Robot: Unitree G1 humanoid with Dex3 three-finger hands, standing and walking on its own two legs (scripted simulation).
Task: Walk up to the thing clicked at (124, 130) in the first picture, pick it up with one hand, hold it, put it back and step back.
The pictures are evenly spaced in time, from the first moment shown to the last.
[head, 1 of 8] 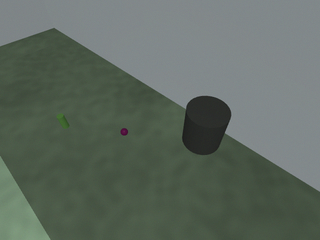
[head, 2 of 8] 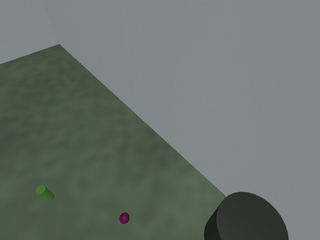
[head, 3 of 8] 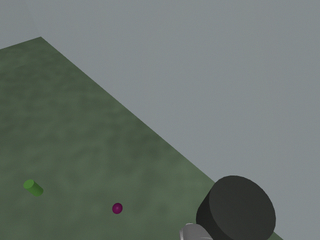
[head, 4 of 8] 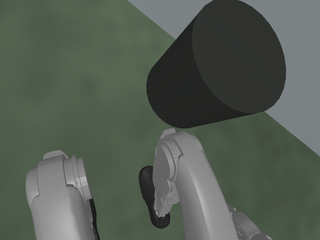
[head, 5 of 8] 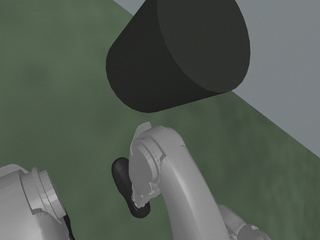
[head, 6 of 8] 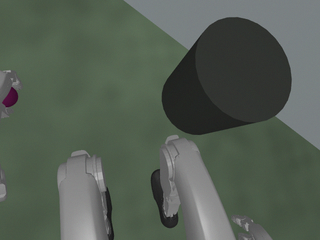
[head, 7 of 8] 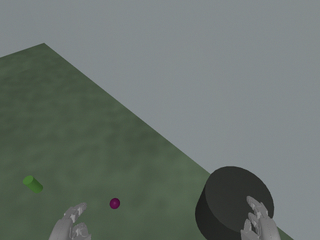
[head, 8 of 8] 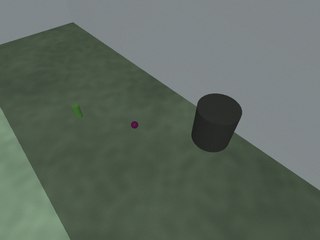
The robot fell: no
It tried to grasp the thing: yes
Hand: left
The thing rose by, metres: 0.68
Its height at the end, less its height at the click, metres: +0.00
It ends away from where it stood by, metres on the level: 0.00
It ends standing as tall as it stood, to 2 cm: yes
